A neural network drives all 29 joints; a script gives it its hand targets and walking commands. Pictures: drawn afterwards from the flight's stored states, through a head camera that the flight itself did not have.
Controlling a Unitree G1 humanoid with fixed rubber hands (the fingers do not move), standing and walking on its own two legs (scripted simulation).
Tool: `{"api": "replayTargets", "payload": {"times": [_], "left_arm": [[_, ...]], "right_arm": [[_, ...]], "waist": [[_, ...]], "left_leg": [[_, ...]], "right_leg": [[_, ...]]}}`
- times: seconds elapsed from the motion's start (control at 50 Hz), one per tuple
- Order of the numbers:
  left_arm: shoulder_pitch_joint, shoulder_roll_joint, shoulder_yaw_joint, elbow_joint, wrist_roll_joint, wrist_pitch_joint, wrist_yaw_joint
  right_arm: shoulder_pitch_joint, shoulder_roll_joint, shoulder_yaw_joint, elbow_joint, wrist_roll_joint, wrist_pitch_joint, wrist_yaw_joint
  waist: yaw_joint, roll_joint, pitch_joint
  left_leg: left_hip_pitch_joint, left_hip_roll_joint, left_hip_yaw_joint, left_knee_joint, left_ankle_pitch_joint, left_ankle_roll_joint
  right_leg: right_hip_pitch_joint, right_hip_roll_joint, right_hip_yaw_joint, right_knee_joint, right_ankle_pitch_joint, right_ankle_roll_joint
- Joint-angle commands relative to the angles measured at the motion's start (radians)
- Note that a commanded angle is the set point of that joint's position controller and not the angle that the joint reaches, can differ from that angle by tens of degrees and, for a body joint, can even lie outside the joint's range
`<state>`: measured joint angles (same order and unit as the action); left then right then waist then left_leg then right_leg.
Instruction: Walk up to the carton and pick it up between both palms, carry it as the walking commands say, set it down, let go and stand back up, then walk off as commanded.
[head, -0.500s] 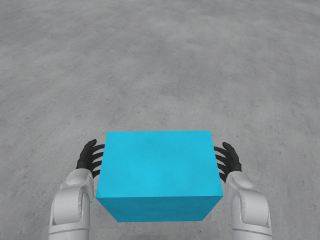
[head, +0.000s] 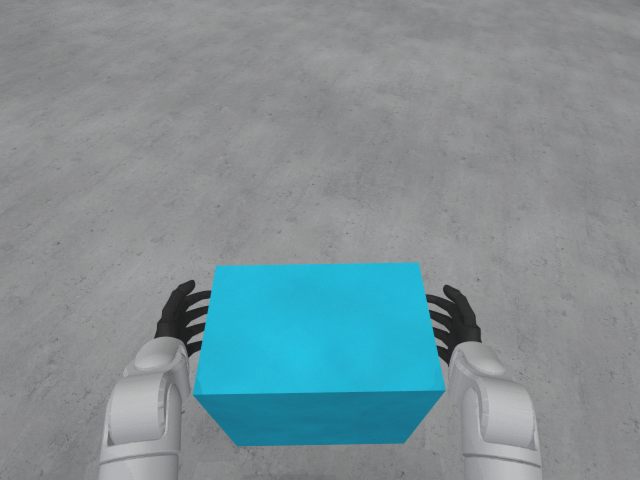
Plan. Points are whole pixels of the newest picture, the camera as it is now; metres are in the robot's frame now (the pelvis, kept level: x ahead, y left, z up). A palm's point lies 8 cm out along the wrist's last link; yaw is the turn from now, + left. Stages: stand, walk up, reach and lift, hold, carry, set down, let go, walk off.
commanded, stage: hold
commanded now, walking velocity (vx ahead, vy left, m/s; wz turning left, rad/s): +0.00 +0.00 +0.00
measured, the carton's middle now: (319, 363) +0.29 +0.00 -0.04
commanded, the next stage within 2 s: set down in 0.56 s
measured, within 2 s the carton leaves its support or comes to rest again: neither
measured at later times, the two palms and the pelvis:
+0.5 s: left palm (174, 341) +0.28 +0.18 +0.05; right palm (457, 334) +0.28 -0.17 +0.06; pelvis +0.01 +0.00 +0.01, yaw -2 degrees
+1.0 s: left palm (190, 320) +0.32 +0.17 +0.02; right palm (445, 317) +0.33 -0.17 +0.02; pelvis +0.03 -0.01 +0.01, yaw +1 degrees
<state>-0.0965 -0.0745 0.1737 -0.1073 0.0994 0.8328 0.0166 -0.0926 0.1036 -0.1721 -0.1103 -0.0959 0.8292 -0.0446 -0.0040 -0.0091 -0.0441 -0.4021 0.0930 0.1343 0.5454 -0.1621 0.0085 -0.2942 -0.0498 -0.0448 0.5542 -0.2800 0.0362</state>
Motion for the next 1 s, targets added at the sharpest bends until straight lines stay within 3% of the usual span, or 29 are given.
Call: {"api": "replayTargets", "payload": {"times": [0.0, 0.02, 0.04, 0.08, 0.1, 0.14, 0.2, 0.28, 0.54, 0.56, 0.64, 0.68, 0.8, 0.98], "left_arm": [[-0.202, -0.269, -0.286, 0.224, -0.043, -0.031, -0.073], [-0.219, -0.293, -0.367, 0.082, -0.086, -0.085, -0.076], [-0.276, -0.337, -0.440, -0.012, -0.110, -0.110, -0.084], [-0.346, -0.393, -0.491, -0.076, -0.125, -0.123, -0.090], [-0.382, -0.434, -0.541, -0.104, -0.154, -0.124, -0.098], [-0.377, -0.443, -0.535, -0.130, -0.150, -0.115, -0.093], [-0.341, -0.432, -0.501, -0.066, -0.127, -0.090, -0.090], [-0.344, -0.461, -0.486, 0.002, -0.119, -0.076, -0.096], [-0.487, -0.657, -0.512, 0.094, -0.118, -0.084, -0.161], [-0.515, -0.706, -0.510, 0.119, -0.072, -0.101, -0.177], [-0.688, -0.814, -0.473, 0.249, -0.063, -0.143, -0.249], [-0.764, -0.873, -0.451, 0.311, -0.069, -0.159, -0.284], [-0.751, -0.893, -0.319, 0.505, -0.014, -0.193, -0.335], [-0.618, -0.804, -0.260, 0.500, 0.054, -0.311, -0.320]], "right_arm": [[-0.241, 0.252, 0.370, 0.213, 0.031, -0.029, 0.108], [-0.281, 0.275, 0.415, 0.070, 0.057, -0.101, 0.106], [-0.298, 0.324, 0.445, 0.024, 0.077, -0.133, 0.108], [-0.376, 0.368, 0.489, -0.042, 0.104, -0.162, 0.116], [-0.401, 0.386, 0.491, -0.073, 0.105, -0.169, 0.121], [-0.387, 0.385, 0.504, -0.048, 0.120, -0.172, 0.139], [-0.356, 0.360, 0.481, 0.031, 0.117, -0.159, 0.157], [-0.379, 0.368, 0.458, 0.086, 0.111, -0.153, 0.178], [-0.529, 0.531, 0.456, 0.158, 0.101, -0.159, 0.256], [-0.559, 0.595, 0.435, 0.270, 0.092, -0.155, 0.306], [-0.751, 0.748, 0.412, 0.365, 0.071, -0.200, 0.370], [-0.803, 0.797, 0.376, 0.441, 0.051, -0.220, 0.394], [-0.768, 0.779, 0.233, 0.591, -0.028, -0.253, 0.411], [-0.683, 0.749, 0.245, 0.570, -0.041, -0.352, 0.382]], "waist": [[0.066, -0.078, -0.013], [0.055, -0.088, -0.018], [0.052, -0.040, -0.087], [0.047, -0.033, -0.221], [0.016, -0.035, -0.268], [0.027, 0.017, -0.268], [0.034, 0.044, -0.189], [0.038, 0.027, -0.136], [0.030, 0.006, -0.139], [0.034, 0.092, -0.133], [0.041, -0.004, -0.097], [0.034, -0.008, -0.116], [0.009, -0.008, -0.066], [0.044, -0.008, -0.174]], "left_leg": [[0.359, -0.173, -0.126, -0.157, -0.089, 0.012], [0.360, -0.175, -0.128, -0.147, -0.027, 0.007], [0.369, -0.176, -0.129, -0.135, 0.065, -0.005], [0.459, -0.193, -0.141, -0.113, 0.147, -0.012], [0.497, -0.189, -0.145, -0.113, 0.173, -0.016], [0.518, -0.188, -0.144, -0.121, 0.193, -0.027], [0.503, -0.187, -0.142, -0.150, 0.148, -0.036], [0.511, -0.184, -0.146, -0.171, 0.124, -0.044], [0.553, -0.174, -0.181, -0.190, 0.149, -0.045], [0.547, -0.159, -0.193, -0.199, 0.019, -0.013], [0.556, -0.168, -0.181, -0.175, -0.152, -0.005], [0.550, -0.172, -0.184, -0.158, -0.168, -0.005], [0.534, -0.180, -0.182, -0.204, -0.037, -0.007], [0.482, -0.190, -0.192, -0.127, 0.276, 0.002]], "right_leg": [[-0.041, 0.122, 0.087, -0.256, -0.106, -0.082], [-0.091, 0.113, 0.103, -0.262, -0.070, -0.089], [-0.031, 0.122, 0.108, -0.245, 0.029, -0.086], [-0.009, 0.131, 0.113, -0.230, 0.104, -0.094], [-0.012, 0.137, 0.113, -0.228, 0.143, -0.096], [-0.011, 0.140, 0.110, -0.222, 0.161, -0.096], [-0.017, 0.140, 0.105, -0.242, 0.121, -0.099], [-0.022, 0.140, 0.106, -0.266, 0.083, -0.104], [0.015, 0.134, 0.121, -0.286, 0.081, -0.103], [-0.011, 0.151, 0.110, -0.262, -0.020, -0.091], [-0.106, 0.141, 0.110, -0.271, -0.174, -0.088], [-0.101, 0.134, 0.113, -0.266, -0.177, -0.092], [-0.044, 0.134, 0.118, -0.294, -0.091, -0.080], [-0.041, 0.137, 0.125, -0.220, 0.192, -0.060]]}}
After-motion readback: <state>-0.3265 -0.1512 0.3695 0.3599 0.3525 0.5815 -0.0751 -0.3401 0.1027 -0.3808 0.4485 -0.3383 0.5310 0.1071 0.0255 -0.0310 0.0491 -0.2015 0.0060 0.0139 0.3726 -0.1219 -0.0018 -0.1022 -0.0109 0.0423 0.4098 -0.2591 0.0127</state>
